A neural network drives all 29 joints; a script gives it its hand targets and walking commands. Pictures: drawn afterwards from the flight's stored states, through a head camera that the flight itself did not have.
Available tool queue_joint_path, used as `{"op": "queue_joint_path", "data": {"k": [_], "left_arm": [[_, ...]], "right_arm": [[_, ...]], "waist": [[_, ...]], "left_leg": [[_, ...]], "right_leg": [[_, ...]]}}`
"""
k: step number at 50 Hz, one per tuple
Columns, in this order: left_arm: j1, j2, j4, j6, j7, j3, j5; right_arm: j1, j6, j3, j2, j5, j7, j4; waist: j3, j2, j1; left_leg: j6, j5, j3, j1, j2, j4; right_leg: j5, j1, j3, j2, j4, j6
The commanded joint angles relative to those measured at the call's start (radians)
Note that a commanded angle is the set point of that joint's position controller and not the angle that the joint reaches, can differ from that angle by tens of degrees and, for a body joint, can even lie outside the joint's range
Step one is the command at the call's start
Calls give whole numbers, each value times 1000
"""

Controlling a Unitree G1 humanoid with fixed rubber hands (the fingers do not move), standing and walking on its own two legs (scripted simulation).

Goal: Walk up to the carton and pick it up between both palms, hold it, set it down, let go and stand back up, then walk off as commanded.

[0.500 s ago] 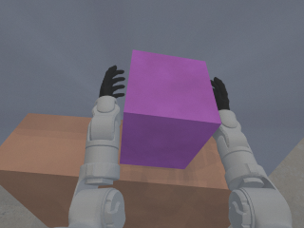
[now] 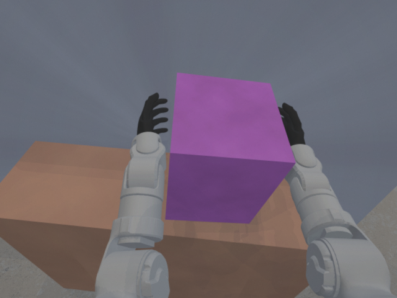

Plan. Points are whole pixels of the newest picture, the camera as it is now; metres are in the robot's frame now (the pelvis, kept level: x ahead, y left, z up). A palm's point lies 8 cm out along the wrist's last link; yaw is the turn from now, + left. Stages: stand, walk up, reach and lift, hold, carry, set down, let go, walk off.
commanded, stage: set down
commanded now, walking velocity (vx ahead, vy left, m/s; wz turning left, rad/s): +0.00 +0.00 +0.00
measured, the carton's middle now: (215, 153) +0.41 +0.01 +0.09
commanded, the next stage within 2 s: none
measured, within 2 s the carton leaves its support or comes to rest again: rests again in 1.62 s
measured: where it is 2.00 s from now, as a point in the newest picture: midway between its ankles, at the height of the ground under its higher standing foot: outside the picture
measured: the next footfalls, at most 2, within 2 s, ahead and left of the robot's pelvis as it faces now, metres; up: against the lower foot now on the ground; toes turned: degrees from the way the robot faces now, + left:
none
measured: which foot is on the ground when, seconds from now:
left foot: down 0.00-1.00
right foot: down 0.00-1.00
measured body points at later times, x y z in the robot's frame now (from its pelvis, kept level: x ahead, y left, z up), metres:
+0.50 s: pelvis +0.02 -0.01 +0.00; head +0.06 +0.00 +0.45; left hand +0.43 +0.14 +0.11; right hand +0.46 -0.15 +0.10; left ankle -0.03 +0.11 -0.75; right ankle +0.01 -0.13 -0.75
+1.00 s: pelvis +0.03 -0.03 +0.00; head +0.11 -0.02 +0.44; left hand +0.44 +0.13 +0.07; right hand +0.48 -0.16 +0.07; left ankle -0.03 +0.11 -0.74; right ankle +0.01 -0.13 -0.75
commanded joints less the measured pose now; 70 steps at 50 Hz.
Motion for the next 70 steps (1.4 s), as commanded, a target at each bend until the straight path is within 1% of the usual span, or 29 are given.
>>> {"op": "queue_joint_path", "data": {"k": [1,2,4,5,10,11,15,17,20,22,23,25,28,34,39,43,46,47,51,52,55,56,62,63,64,65,66,69,70], "left_arm": [[-484,-472,40,-105,-60,-259,16],[-479,-472,46,-109,-57,-265,14],[-484,-475,47,-115,-54,-260,13],[-481,-476,60,-118,-54,-253,16],[-491,-494,44,-151,-39,-258,12],[-480,-488,62,-156,-37,-248,14],[-456,-503,54,-175,-31,-250,15],[-457,-517,47,-197,-23,-273,4],[-428,-525,52,-216,-20,-276,1],[-434,-533,43,-234,-18,-289,-3],[-433,-537,38,-243,-15,-288,-5],[-413,-544,38,-251,-14,-297,-2],[-412,-538,54,-265,-18,-283,-3],[-385,-543,76,-291,-23,-268,6],[-399,-563,77,-330,-18,-277,6],[-412,-564,83,-366,-14,-292,4],[-403,-565,112,-388,-20,-285,5],[-410,-564,114,-394,-20,-287,3],[-393,-550,149,-409,-24,-267,8],[-404,-556,153,-414,-25,-277,0],[-412,-547,174,-423,-25,-258,7],[-416,-540,175,-423,-25,-248,9],[-456,-518,199,-428,-20,-221,13],[-453,-511,203,-428,-20,-215,15],[-452,-497,211,-429,-21,-203,17],[-457,-497,218,-429,-22,-187,29],[-471,-496,212,-430,-19,-192,24],[-485,-490,219,-428,-18,-165,34],[-479,-484,216,-420,-16,-156,46]], "right_arm": [[-745,-104,178,345,-50,181,-208],[-736,-104,170,341,-52,180,-188],[-731,-108,158,340,-58,179,-182],[-730,-107,156,347,-61,180,-172],[-722,-122,142,359,-71,187,-149],[-718,-124,145,362,-73,186,-144],[-717,-136,165,381,-60,186,-150],[-721,-148,170,393,-57,184,-142],[-721,-157,188,409,-59,178,-160],[-707,-163,192,420,-60,173,-149],[-704,-163,198,423,-59,174,-144],[-701,-166,195,423,-62,171,-134],[-682,-163,190,424,-78,170,-113],[-673,-174,192,435,-98,169,-105],[-675,-201,195,463,-112,173,-103],[-667,-222,202,472,-121,174,-100],[-664,-227,212,490,-134,171,-109],[-662,-228,212,484,-131,169,-95],[-652,-230,204,478,-131,169,-60],[-651,-234,195,472,-137,170,-59],[-649,-235,182,471,-149,172,-39],[-654,-236,175,460,-153,173,-35],[-627,-227,118,433,-183,184,27],[-634,-227,116,433,-185,186,26],[-623,-225,98,427,-196,186,38],[-625,-222,88,430,-202,187,42],[-634,-223,76,421,-207,189,39],[-612,-214,49,427,-223,196,74],[-600,-208,28,416,-228,200,85]], "waist": [[-491,59,129],[-494,71,124],[-497,57,119],[-486,59,129],[-579,80,135],[-570,67,143],[-616,81,157],[-670,78,150],[-692,74,157],[-721,72,147],[-722,67,154],[-725,83,145],[-707,60,144],[-736,34,155],[-788,49,166],[-848,44,162],[-832,8,164],[-830,15,156],[-813,13,160],[-819,21,149],[-792,11,160],[-778,23,163],[-740,25,149],[-740,25,155],[-728,17,146],[-709,23,158],[-717,25,146],[-693,23,150],[-676,34,143]], "left_leg": [[-92,592,41,165,7,-39],[-91,590,38,160,10,-37],[-90,581,38,165,7,-37],[-87,586,41,149,6,-36],[-97,675,40,166,11,-12],[-92,669,42,147,11,-14],[-92,739,47,138,13,9],[-96,775,45,137,14,21],[-93,799,50,102,9,33],[-91,809,50,90,7,41],[-90,813,52,82,7,39],[-90,834,49,85,5,51],[-77,768,55,38,3,34],[-67,764,59,10,-1,34],[-72,778,63,-18,-2,42],[-69,771,69,-63,-3,48],[-43,679,82,-171,-22,12],[-42,690,73,-149,-20,16],[-51,707,65,-98,-7,29],[-54,696,67,-93,-3,25],[-51,676,68,-93,0,17],[-53,678,68,-92,-2,16],[-54,612,72,-70,7,-13],[-53,610,75,-69,6,-12],[-50,583,79,-80,3,-18],[-49,566,79,-92,3,-24],[-52,561,78,-85,3,-28],[-51,543,81,-80,6,-33],[-51,525,82,-71,4,-41]], "right_leg": [[100,-74,-181,42,-34,-86],[99,-81,-178,40,-33,-88],[109,-81,-180,41,-29,-86],[110,-83,-177,40,-31,-87],[151,-106,-174,42,-33,-101],[155,-100,-172,41,-32,-101],[216,-103,-164,42,-28,-108],[266,-104,-166,44,-19,-111],[338,-70,-154,41,-4,-112],[380,-64,-151,38,6,-110],[395,-63,-151,39,13,-109],[421,-76,-148,37,23,-110],[448,-52,-142,28,37,-98],[510,-43,-137,24,64,-85],[547,-44,-135,21,93,-82],[606,-23,-127,16,105,-84],[668,61,-118,0,151,-61],[671,46,-125,5,164,-52],[628,4,-123,9,143,-56],[603,-10,-129,12,132,-58],[564,-29,-127,12,128,-55],[548,-35,-129,11,126,-59],[422,-91,-137,16,98,-63],[415,-98,-136,15,95,-64],[404,-92,-133,12,89,-64],[384,-92,-131,10,91,-62],[369,-97,-134,12,87,-63],[322,-116,-139,13,81,-66],[287,-129,-143,14,73,-66]]}}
